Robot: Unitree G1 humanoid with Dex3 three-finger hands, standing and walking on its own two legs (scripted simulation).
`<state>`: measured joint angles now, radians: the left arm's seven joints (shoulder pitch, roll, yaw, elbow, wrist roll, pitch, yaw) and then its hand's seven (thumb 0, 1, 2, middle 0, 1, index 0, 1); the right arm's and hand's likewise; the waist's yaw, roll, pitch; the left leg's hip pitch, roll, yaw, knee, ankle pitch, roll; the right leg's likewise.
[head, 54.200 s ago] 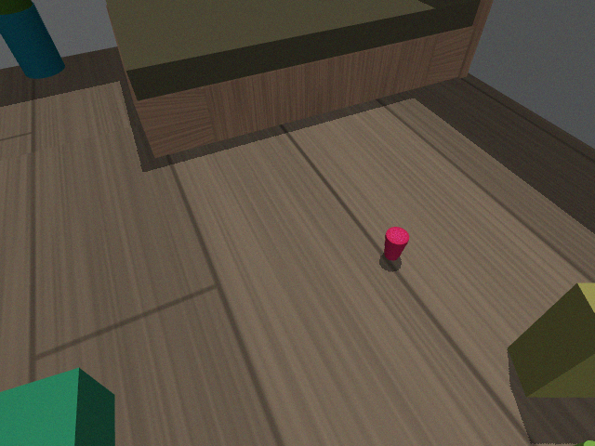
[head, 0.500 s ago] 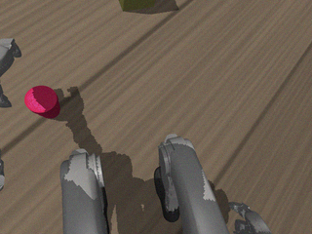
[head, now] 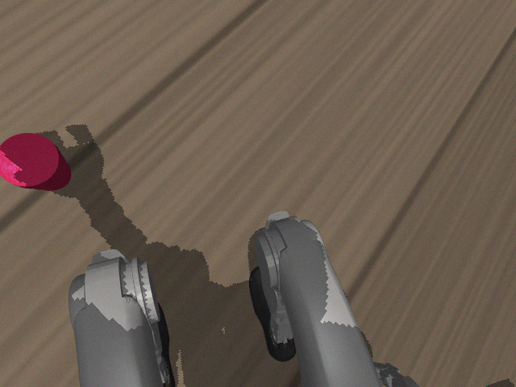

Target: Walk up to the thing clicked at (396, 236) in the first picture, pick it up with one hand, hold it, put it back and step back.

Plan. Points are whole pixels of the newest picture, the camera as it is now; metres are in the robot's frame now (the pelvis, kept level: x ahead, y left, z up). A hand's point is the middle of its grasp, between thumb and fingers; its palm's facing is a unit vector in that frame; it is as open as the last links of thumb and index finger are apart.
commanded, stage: home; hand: left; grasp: from above
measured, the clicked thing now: (42, 168) +0.49 +0.29 -0.29
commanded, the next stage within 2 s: none
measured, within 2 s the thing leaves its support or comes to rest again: neither
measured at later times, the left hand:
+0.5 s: hand out of the picture +0.34 +0.27 +0.07, palm faces -0.21 -0.71 -0.67, open 7.7 cm
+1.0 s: hand out of the picture +0.25 +0.21 +0.27, palm faces +0.19 -0.96 -0.23, open 7.4 cm
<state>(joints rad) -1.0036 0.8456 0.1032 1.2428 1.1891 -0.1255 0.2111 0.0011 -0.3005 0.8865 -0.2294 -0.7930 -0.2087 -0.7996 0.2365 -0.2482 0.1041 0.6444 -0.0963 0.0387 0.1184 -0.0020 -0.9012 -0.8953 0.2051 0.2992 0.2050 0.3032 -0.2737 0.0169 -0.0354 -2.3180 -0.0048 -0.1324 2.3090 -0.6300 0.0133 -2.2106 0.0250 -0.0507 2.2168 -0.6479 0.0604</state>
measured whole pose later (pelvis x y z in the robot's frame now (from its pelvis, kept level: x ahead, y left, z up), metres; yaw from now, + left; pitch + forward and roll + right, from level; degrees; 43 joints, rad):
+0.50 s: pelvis +0.02 +0.00 +0.17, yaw +5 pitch +31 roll -6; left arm -0.26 0.46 0.03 0.47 0.44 0.15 0.02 0.01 0.83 0.88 -0.22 -0.31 -0.21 -0.31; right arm 0.09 -0.25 -0.01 0.56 0.02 0.02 0.02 0.00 -0.91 -0.90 0.20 0.30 0.20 0.30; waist -0.07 0.04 -0.20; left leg -1.70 0.01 -0.09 1.78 -0.62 0.00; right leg -1.62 0.00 -0.04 1.71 -0.63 0.05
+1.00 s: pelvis +0.08 +0.00 +0.33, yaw +8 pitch +16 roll -4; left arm 0.33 0.24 0.05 0.01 -0.06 0.42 0.08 0.01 0.90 0.90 -0.21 -0.30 -0.20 -0.30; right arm 0.28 -0.21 0.05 0.54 0.03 -0.13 -0.16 0.01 -0.90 -0.90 0.20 0.30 0.21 0.30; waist -0.07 0.05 -0.17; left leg -0.90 0.03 -0.07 1.14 -0.51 -0.01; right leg -0.83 0.01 -0.04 1.06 -0.50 0.03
